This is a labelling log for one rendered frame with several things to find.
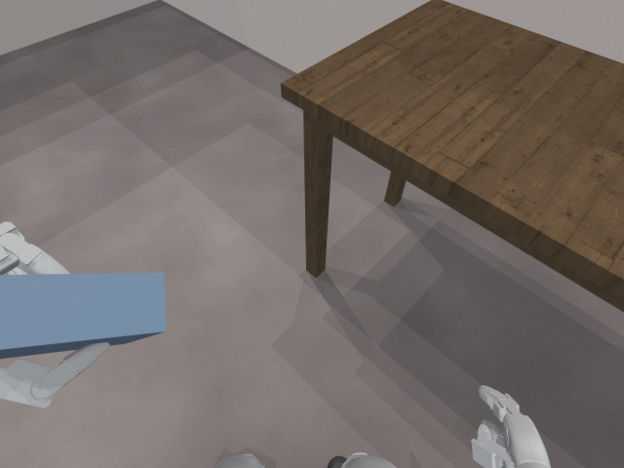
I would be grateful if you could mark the sponge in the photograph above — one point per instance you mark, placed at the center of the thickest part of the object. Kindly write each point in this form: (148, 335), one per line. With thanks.
(48, 313)

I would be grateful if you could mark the right robot shin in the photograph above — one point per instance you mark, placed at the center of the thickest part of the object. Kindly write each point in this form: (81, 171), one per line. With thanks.
(360, 454)

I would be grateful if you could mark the right robot hand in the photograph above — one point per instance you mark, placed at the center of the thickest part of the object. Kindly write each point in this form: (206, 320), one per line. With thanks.
(518, 442)

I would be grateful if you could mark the table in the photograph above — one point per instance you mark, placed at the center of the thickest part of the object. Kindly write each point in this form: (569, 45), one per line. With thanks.
(519, 132)

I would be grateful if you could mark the left robot hand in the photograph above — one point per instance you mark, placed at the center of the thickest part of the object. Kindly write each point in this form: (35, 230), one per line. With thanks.
(24, 381)

